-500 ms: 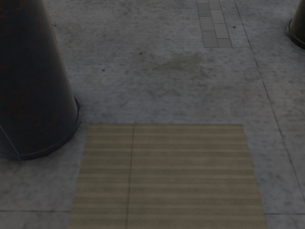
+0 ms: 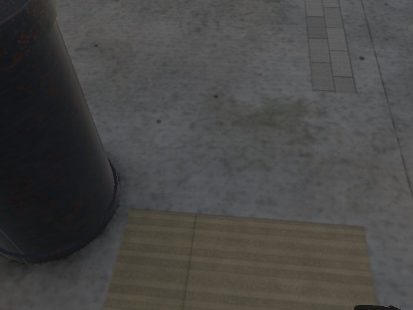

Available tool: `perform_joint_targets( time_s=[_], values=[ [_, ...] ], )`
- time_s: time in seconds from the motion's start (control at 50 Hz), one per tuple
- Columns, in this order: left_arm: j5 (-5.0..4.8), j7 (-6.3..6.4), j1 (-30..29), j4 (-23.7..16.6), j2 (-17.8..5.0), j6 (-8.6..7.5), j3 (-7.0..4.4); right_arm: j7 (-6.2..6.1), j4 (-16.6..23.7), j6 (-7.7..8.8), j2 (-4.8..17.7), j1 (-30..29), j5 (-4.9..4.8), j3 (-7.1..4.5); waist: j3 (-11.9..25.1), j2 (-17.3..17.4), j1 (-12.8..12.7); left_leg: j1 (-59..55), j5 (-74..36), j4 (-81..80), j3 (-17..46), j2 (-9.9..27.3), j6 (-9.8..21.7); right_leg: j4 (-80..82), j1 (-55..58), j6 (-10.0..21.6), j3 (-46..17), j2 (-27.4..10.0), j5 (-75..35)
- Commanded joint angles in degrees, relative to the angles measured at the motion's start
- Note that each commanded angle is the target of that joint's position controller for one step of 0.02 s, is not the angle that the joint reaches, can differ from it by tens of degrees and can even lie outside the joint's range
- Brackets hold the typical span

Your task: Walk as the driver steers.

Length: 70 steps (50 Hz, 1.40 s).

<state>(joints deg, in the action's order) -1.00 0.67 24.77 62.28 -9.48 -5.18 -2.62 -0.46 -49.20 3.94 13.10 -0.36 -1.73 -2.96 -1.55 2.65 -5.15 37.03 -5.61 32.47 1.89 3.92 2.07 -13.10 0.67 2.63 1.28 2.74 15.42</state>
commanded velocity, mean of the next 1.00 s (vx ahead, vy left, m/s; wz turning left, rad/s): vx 0.50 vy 0.00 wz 0.00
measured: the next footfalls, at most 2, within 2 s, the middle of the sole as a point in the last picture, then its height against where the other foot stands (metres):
left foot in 0.12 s outside the picture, level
right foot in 0.66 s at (276, 280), level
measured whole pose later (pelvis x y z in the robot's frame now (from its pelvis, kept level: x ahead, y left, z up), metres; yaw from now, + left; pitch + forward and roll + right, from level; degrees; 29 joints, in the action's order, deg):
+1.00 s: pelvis +0.56 -0.03 +0.01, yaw +0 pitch +1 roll -1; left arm 0.1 -0.3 18.9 57.0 -13.0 -5.2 -3.1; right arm -0.4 -53.0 4.1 15.4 4.3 -0.3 -4.2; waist 0.2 2.2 -3.2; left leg 39.9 1.3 47.4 2.6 7.9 1.0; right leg -13.0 -5.3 4.1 3.1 3.8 9.0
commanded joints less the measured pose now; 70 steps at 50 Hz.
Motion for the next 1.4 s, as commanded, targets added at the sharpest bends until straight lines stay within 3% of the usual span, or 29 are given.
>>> perform_joint_targets(
  time_s=[0.02,0.08,0.12,0.14,0.16,0.18,0.22,0.28,0.38,0.52,0.6,0.66,0.68,0.7,0.72,0.74,0.76,0.82,0.92,1.12,1.18,1.22,1.24,1.26,1.28,1.3,1.32,1.34,1.4],
  values=[
    [-0.77,0.16,2.2,-0.6,-8.8,0.01,-1.51,1.27,5.4,1.09,2.0,-9.2,-0.14,0.29,-5.1,-6.3,-0.2,0.4,2.0,-3.9,-1.8,-1.0,0.7,3.4,1.0,7.6,-8.2,-15.8,-16.1],
    [-0.47,0.28,-0.8,-0.8,-11.4,-0.07,-2.38,2.21,4.1,1.67,6.4,-4.0,0.39,-1.13,-1.8,-8.9,4.1,-10.1,7.5,-5.4,-3.2,-3.2,2.9,-3.8,3.5,5.5,-6.6,-16.3,-34.7],
    [0.58,0.10,-4.5,-2.7,-10.0,0.16,-1.81,1.74,-1.8,1.55,10.3,15.4,0.62,-3.28,9.7,-6.8,13.0,-38.0,2.8,-2.5,-1.2,-2.0,6.7,-24.6,-6.6,2.9,-3.1,-11.6,-43.5],
    [0.90,-0.50,1.2,-3.3,-4.8,-0.54,-0.02,1.62,-2.8,1.22,15.6,24.0,1.99,-4.43,21.1,5.6,12.9,-63.3,6.5,-3.0,19.7,12.5,15.1,-48.0,-28.8,-1.1,-0.1,-3.6,-19.6],
    [-0.33,-1.29,3.4,-2.5,-4.1,-1.83,0.31,1.94,-4.2,1.06,13.2,26.0,1.75,-3.48,28.8,13.2,12.2,-67.1,15.6,-14.3,40.3,19.9,19.7,-61.4,-37.1,-1.0,-6.7,1.1,16.9],
    [-1.88,-1.47,-1.7,-3.5,-9.0,-2.73,-1.12,1.92,-3.1,1.39,8.9,20.1,1.46,-2.00,19.7,8.2,11.5,-59.6,19.6,-16.2,34.7,17.3,16.2,-66.1,-42.5,0.5,-9.5,-2.9,15.2],
    [-1.81,-0.04,-8.9,-5.7,-9.4,-2.47,-1.62,2.22,-1.4,2.01,4.8,9.3,1.11,-0.60,5.8,-1.1,7.5,-39.5,9.4,-20.1,19.1,12.7,12.4,-61.0,-40.8,1.1,-6.0,-8.5,5.2],
    [-0.47,0.78,-7.6,-6.2,-6.2,-0.84,-2.14,2.14,-3.3,2.49,3.3,10.7,1.57,0.19,3.4,1.4,4.5,-30.8,4.4,-23.6,11.2,8.6,11.2,-53.8,-34.9,0.3,-5.7,-11.2,-0.5],
    [0.79,0.48,-17.0,-10.5,-6.9,0.28,-2.66,0.55,-5.9,2.19,7.4,16.2,1.12,-0.54,-1.2,0.1,5.7,-29.5,3.8,-27.2,6.6,7.8,11.5,-37.7,-41.0,-2.5,-4.2,-11.3,-12.4],
    [-0.20,-2.09,-29.6,-14.3,-6.8,0.22,-1.76,0.43,-9.3,1.28,8.2,23.7,0.93,-0.72,-4.4,0.7,9.2,-35.3,5.8,-25.9,3.2,8.4,9.8,-20.7,-39.0,-1.9,-2.2,-8.3,-21.5],
    [-0.67,-2.97,-32.1,-16.9,-8.3,-1.02,-1.57,-0.43,-10.3,0.98,9.3,24.2,0.85,-1.40,-3.7,1.6,8.1,-40.8,1.5,-20.2,3.8,11.5,8.0,-16.0,-36.5,0.2,-2.1,-7.2,-15.0],
    [-0.41,-2.37,-13.8,-11.9,-14.2,-1.36,-4.35,-0.53,-9.5,0.28,9.4,21.7,1.35,-1.30,7.1,1.2,-1.1,-35.4,-19.8,0.7,-0.4,6.5,4.8,-15.7,-9.8,4.0,1.2,-3.3,-12.2],
    [0.27,-1.78,-2.4,-9.7,-19.0,-1.29,-5.44,-0.60,-8.0,0.27,6.9,22.9,2.65,-0.21,16.5,-6.8,-3.8,-22.5,-2.5,20.6,-3.2,2.3,2.7,-17.2,8.5,8.1,-12.7,-15.1,-13.0],
    [0.38,-2.40,-0.7,-9.0,-21.1,-1.06,-5.32,0.09,-8.5,1.60,-0.6,30.3,1.66,1.76,23.9,-21.8,0.7,-1.9,36.7,38.1,-1.1,-8.0,-0.3,-8.7,24.3,16.7,-39.8,-26.2,-2.7],
    [0.02,-2.51,-2.5,-9.6,-15.4,-1.17,-3.74,0.32,-8.8,2.79,5.4,26.3,0.19,0.44,20.5,-14.7,-0.8,3.9,38.0,44.9,5.6,-4.8,0.9,-5.0,20.8,14.2,-41.7,-24.3,2.8],
    [-0.09,-2.32,-7.6,-10.5,-13.0,-1.36,-2.93,0.40,-6.9,3.38,8.1,20.5,-0.77,-0.28,12.8,-11.5,0.0,6.7,33.0,45.6,4.1,-2.0,1.8,-4.2,12.9,11.7,-33.0,-22.8,-0.2],
    [0.41,-2.40,-12.0,-11.5,-11.7,-1.33,-2.29,-0.01,-5.9,3.39,8.1,17.1,-0.88,-0.47,8.9,-6.4,1.5,4.3,27.6,42.7,2.5,1.1,1.7,-2.8,4.5,10.7,-25.6,-20.8,-7.8],
    [1.63,-2.77,-15.0,-10.9,-8.7,-1.53,-1.35,-0.34,-6.0,1.50,5.3,17.7,0.19,-1.05,5.0,-7.2,6.0,-3.4,22.3,35.4,2.5,4.5,1.5,1.8,-8.6,10.0,-16.1,-16.3,-14.0],
    [1.38,-1.06,-10.4,-9.4,-12.7,-1.16,-2.30,-0.23,-2.8,0.28,5.1,9.2,1.67,-1.69,1.4,-4.7,5.1,4.0,11.1,21.5,1.8,5.4,-0.9,6.2,-8.5,11.3,-11.8,-16.3,-16.5],
    [0.43,-0.02,-1.7,-5.9,-13.4,0.26,-2.55,2.21,2.6,1.19,4.3,-7.5,0.84,-0.63,-3.1,-5.5,0.2,3.9,2.5,0.0,-1.4,1.8,-0.8,3.8,0.3,8.8,-5.7,-16.2,-16.4],
    [0.18,0.29,-2.4,-5.5,-14.4,0.87,-3.18,3.02,2.6,1.97,6.3,-5.8,0.47,-1.04,-1.7,-7.4,2.0,-2.1,8.3,-2.6,-2.3,0.3,1.2,-0.3,2.9,7.2,-5.7,-17.7,-24.3],
    [-0.07,0.39,-4.6,-6.0,-14.7,1.32,-3.26,2.87,-0.3,2.25,9.0,3.5,0.97,-2.65,3.6,-7.9,7.4,-15.8,9.7,-4.7,-5.4,-3.3,3.3,-10.8,2.3,5.4,-3.5,-15.4,-40.1],
    [0.43,0.44,-4.4,-6.4,-12.4,1.21,-2.41,2.18,-3.7,2.14,12.0,14.5,1.11,-4.15,10.2,-6.4,11.4,-31.8,8.5,-3.7,-3.1,-1.3,5.3,-23.1,-4.4,3.4,-1.2,-12.4,-37.4],
    [1.01,0.09,0.6,-7.5,-7.9,0.35,-1.00,1.60,-5.4,1.81,18.0,23.5,2.07,-5.61,19.0,4.7,11.0,-54.3,12.5,-4.5,19.0,13.7,12.9,-45.7,-25.1,-0.5,1.8,-5.3,-15.9],
    [0.13,-0.28,1.2,-7.0,-6.0,-1.25,-0.31,1.74,-6.1,1.44,16.3,25.0,1.11,-4.88,23.3,12.7,10.8,-60.5,24.3,-15.0,40.0,19.8,17.7,-58.3,-38.6,-1.4,-3.9,0.6,17.0],
    [-1.13,-0.56,-3.3,-7.8,-11.0,-2.42,-1.55,1.84,-5.5,1.60,12.9,21.5,0.46,-3.66,16.5,9.0,11.1,-55.5,30.0,-16.5,35.3,17.4,14.8,-64.1,-45.4,-0.2,-7.9,-3.3,15.5],
    [-1.61,-0.53,-7.9,-9.2,-12.1,-2.95,-1.76,1.73,-4.2,1.70,10.5,16.7,0.68,-3.03,10.8,5.7,10.1,-47.8,28.6,-17.4,27.1,15.4,12.6,-63.6,-46.7,0.7,-6.3,-6.4,10.2],
    [-1.06,-0.10,-10.0,-9.4,-12.0,-2.79,-2.03,1.90,-3.4,1.91,8.9,12.2,1.35,-2.48,6.5,1.4,8.1,-38.9,24.0,-19.5,21.0,13.4,11.5,-59.9,-44.2,0.6,-5.0,-9.1,5.0],
    [-0.13,0.63,-8.1,-8.7,-9.5,-0.61,-2.70,2.00,-3.9,2.44,6.7,9.1,2.22,-1.80,3.5,2.1,3.8,-26.8,15.6,-23.7,12.8,10.1,10.1,-52.2,-36.0,0.2,-5.7,-12.2,-0.3]
  ],
)
Velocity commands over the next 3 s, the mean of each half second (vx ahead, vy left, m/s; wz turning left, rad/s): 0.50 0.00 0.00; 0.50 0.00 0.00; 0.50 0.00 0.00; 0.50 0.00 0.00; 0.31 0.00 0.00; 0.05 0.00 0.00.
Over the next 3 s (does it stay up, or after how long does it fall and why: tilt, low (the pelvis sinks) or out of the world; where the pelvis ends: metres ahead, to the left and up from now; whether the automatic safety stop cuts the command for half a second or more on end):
stays up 1.40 0.00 -0.01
